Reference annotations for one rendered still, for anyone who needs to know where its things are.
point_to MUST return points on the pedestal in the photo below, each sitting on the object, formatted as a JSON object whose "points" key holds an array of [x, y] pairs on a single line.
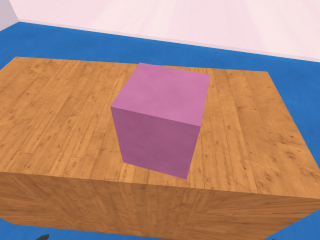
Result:
{"points": [[251, 174]]}

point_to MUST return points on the carton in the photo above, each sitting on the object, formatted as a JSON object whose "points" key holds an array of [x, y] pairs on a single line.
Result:
{"points": [[157, 117]]}

